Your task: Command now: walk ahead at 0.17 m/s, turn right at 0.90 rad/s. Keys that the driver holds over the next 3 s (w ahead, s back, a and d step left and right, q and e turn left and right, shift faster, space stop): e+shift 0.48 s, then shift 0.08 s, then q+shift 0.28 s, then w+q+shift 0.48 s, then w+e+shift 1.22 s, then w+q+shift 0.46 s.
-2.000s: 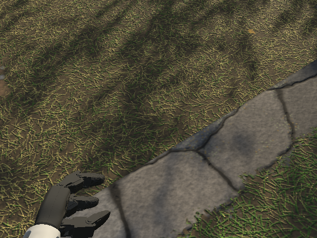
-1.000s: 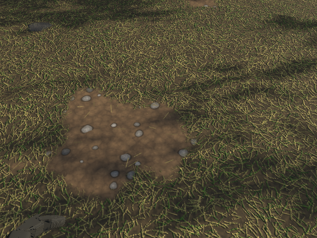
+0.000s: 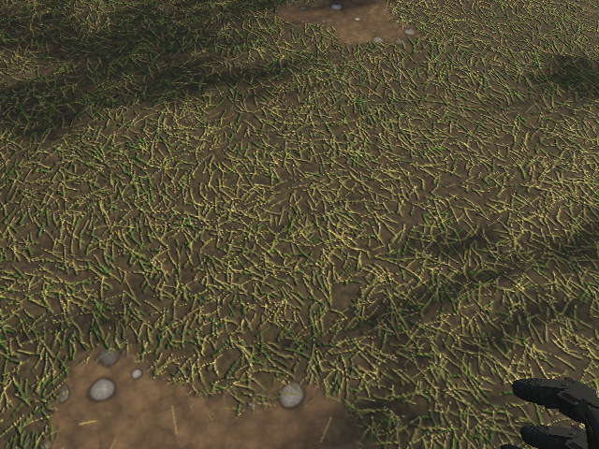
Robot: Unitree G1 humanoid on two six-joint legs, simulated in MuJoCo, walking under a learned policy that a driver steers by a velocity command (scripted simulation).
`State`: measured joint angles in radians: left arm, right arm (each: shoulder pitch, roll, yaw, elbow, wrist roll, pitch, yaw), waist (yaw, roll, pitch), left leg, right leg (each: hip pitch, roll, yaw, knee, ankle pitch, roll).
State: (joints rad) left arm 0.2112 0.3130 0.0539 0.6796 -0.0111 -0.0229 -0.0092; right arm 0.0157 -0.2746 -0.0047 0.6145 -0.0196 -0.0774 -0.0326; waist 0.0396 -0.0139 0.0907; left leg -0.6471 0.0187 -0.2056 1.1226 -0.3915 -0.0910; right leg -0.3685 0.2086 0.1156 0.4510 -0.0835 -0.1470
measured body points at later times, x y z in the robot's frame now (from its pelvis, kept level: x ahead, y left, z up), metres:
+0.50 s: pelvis +0.13 +0.08 +0.01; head +0.18 +0.06 +0.45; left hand +0.41 +0.25 -0.09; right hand +0.15 -0.24 -0.09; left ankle +0.24 +0.16 -0.73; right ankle +0.08 -0.05 -0.65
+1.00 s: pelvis +0.14 +0.03 +0.02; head +0.15 +0.02 +0.47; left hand +0.37 +0.22 -0.08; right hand +0.13 -0.28 -0.09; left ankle +0.19 +0.17 -0.66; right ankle +0.06 -0.05 -0.73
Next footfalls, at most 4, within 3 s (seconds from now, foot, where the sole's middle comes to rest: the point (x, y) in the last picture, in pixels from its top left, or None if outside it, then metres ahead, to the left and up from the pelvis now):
0.22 left None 0.28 0.14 -0.77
0.66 right None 0.09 -0.07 -0.77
1.26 left None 0.37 0.15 -0.77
1.74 right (295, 278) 0.82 0.07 -0.77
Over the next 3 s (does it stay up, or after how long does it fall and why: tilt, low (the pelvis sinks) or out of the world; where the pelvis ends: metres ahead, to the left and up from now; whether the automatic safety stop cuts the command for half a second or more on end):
stays up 1.59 -0.42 -0.02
